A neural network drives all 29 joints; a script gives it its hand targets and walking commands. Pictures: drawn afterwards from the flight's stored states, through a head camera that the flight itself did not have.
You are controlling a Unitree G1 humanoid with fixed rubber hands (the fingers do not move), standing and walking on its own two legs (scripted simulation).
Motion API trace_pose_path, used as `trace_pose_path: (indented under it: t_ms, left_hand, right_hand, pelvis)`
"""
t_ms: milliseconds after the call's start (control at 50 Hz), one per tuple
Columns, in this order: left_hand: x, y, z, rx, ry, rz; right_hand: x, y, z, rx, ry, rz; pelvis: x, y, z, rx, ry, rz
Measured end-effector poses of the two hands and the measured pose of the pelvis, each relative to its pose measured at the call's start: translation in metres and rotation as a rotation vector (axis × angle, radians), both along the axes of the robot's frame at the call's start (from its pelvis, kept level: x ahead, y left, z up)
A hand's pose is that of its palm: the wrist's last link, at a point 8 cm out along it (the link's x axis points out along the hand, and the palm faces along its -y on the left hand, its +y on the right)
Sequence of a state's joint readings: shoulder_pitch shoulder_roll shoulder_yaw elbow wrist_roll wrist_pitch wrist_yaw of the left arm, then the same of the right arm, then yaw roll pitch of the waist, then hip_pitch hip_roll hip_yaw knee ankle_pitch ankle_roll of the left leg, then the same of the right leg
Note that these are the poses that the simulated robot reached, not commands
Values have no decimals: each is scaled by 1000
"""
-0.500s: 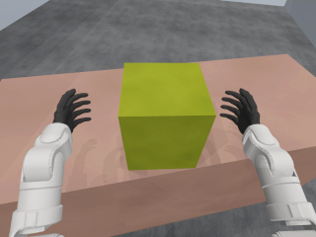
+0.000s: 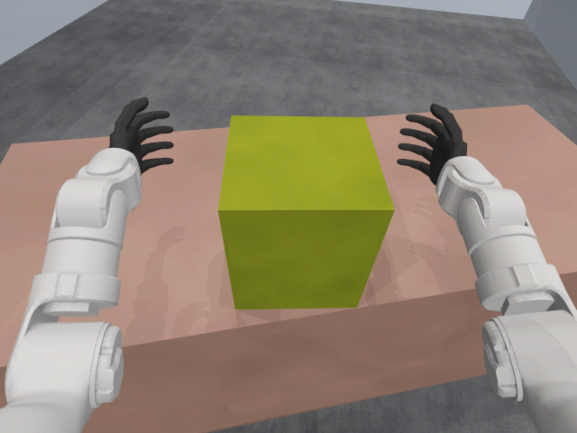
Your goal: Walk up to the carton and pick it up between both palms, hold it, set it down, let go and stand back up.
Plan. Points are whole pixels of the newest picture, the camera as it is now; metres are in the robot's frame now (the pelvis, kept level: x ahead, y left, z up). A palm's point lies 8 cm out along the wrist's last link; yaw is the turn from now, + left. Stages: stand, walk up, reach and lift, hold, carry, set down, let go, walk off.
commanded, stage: reach and lift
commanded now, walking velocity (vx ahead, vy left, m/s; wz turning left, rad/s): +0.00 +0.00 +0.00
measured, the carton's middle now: (297, 217) +0.43 -0.01 +0.05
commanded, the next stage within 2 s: none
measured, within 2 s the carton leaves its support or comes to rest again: neither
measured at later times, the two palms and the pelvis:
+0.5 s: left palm (140, 146) +0.44 +0.21 +0.18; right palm (430, 144) +0.45 -0.19 +0.19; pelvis +0.01 +0.01 +0.00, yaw +1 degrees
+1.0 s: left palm (167, 196) +0.43 +0.19 +0.10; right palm (405, 192) +0.44 -0.18 +0.10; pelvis +0.00 +0.00 +0.00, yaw +1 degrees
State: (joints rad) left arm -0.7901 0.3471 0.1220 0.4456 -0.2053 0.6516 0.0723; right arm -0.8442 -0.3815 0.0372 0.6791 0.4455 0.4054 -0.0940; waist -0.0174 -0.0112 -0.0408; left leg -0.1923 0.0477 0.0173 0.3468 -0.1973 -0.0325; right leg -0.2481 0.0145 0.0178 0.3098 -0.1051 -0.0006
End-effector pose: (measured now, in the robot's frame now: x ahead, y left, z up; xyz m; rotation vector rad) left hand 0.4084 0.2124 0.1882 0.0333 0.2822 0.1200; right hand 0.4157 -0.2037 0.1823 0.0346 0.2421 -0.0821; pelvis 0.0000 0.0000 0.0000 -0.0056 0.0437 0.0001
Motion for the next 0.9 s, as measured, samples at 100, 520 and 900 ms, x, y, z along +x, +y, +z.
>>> trace_pose_path:
  t_ms: [100, 520, 900]
  left_hand:
    - [9, 2, 11, 8, -7, 3]
    - [34, -3, -17, 15, 18, -15]
    - [21, -25, -74, 16, 12, -4]
  right_hand:
    - [13, 6, 12, 8, -12, -4]
    - [34, 13, -3, -22, 29, -32]
    - [24, 22, -67, -41, 35, -21]
  pelvis:
    - [2, 1, 0, -3, 11, 8]
    - [13, 5, 1, -16, 13, 20]
    - [4, 1, -4, -13, 86, 20]
